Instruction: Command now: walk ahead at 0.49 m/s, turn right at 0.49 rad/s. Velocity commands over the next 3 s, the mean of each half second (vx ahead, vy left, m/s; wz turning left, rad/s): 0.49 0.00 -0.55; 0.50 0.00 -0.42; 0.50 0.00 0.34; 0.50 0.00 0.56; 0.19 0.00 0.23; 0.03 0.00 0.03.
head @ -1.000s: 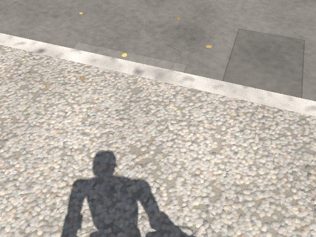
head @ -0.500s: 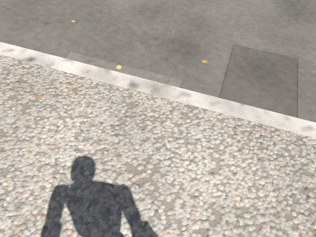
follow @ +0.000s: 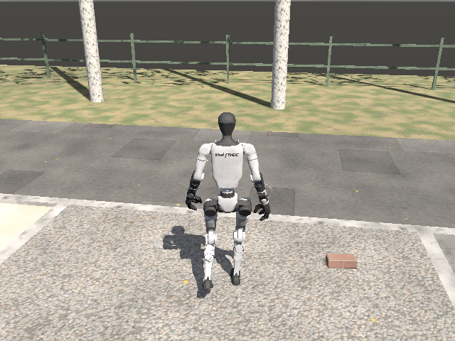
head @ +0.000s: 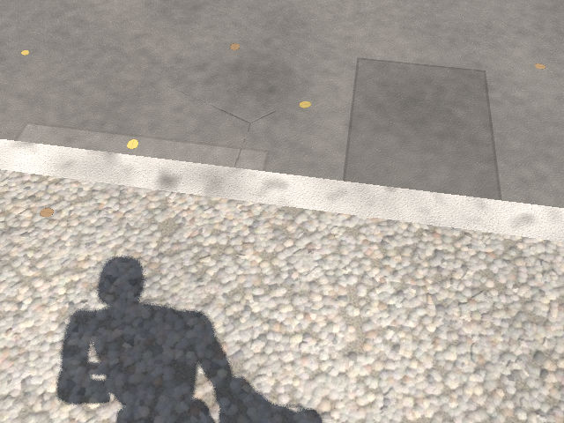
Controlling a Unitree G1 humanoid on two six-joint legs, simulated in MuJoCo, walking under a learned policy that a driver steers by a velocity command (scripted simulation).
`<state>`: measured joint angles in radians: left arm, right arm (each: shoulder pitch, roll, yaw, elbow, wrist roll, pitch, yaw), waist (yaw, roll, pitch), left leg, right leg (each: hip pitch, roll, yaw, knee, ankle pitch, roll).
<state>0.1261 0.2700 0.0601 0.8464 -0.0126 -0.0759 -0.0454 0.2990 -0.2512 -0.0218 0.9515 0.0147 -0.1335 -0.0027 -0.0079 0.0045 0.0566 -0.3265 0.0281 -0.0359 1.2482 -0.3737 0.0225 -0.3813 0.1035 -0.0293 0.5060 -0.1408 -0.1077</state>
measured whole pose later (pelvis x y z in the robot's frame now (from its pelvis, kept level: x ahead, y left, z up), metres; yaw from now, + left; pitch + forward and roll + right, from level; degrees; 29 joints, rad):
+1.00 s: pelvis +0.52 -0.11 +0.00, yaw -30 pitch +2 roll +0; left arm 0.17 0.27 0.06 0.68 0.00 -0.05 -0.03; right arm 0.30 -0.30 -0.05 0.85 0.03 -0.09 0.01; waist -0.03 0.02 0.05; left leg -0.37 0.08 0.00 1.19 -0.42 0.01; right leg -0.37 0.04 -0.04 0.53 -0.19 -0.07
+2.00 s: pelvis +1.06 -0.29 +0.00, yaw +3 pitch +2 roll -1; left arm 0.14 0.27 0.05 0.70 0.01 -0.11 -0.01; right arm 0.34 -0.31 -0.07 0.70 0.03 -0.02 -0.01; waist -0.02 0.04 0.00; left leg -0.36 -0.05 -0.12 1.15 -0.45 0.02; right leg -0.39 0.02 -0.01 0.54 -0.18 -0.02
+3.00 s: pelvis +1.26 -0.29 +0.01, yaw +8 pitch -1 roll +0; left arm 0.19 0.23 0.01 0.99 0.01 -0.01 0.02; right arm 0.18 -0.24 -0.06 0.91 -0.01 0.02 -0.03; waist 0.01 0.00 0.04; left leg -0.26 0.01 -0.03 0.50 -0.22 -0.03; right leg -0.16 -0.01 -0.01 0.52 -0.33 0.00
